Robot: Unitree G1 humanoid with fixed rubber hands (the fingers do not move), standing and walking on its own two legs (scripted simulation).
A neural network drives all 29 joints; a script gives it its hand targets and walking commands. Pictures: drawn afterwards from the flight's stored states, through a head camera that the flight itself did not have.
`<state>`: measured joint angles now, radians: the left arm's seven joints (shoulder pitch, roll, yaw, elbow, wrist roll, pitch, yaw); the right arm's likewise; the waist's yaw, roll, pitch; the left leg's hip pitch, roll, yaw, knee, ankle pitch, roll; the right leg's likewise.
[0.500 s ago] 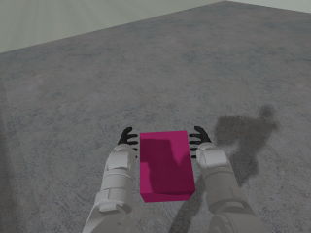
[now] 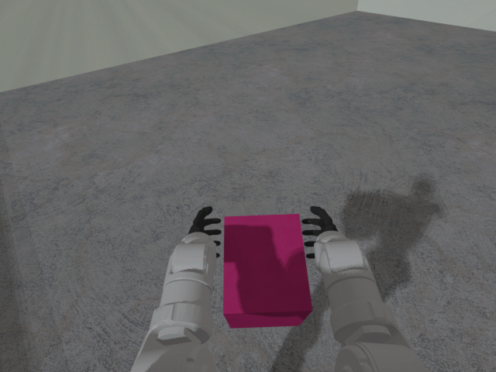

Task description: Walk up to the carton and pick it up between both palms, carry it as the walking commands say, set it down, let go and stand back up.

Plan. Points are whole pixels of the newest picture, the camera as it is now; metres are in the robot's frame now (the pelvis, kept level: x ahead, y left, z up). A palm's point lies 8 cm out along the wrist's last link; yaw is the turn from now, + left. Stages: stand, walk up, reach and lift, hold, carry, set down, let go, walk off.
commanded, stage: hold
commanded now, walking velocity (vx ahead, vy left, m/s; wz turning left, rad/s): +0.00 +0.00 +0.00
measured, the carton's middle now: (263, 273) +0.32 +0.00 -0.04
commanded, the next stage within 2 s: carry in 0.94 s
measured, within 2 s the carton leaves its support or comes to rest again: neither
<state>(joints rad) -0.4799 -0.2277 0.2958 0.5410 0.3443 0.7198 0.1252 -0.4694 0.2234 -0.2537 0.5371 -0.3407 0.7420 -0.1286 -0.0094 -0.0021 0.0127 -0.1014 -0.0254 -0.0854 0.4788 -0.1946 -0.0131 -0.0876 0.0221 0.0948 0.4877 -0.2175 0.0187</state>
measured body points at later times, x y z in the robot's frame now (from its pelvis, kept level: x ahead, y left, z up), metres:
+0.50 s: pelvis +0.01 +0.00 +0.00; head -0.06 +0.00 +0.45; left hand +0.33 +0.11 +0.06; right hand +0.32 -0.12 +0.05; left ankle +0.06 +0.13 -0.74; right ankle +0.05 -0.13 -0.74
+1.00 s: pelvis +0.01 +0.00 +0.00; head -0.06 +0.00 +0.44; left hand +0.33 +0.12 +0.05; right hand +0.32 -0.12 +0.05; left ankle +0.06 +0.13 -0.74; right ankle +0.05 -0.13 -0.74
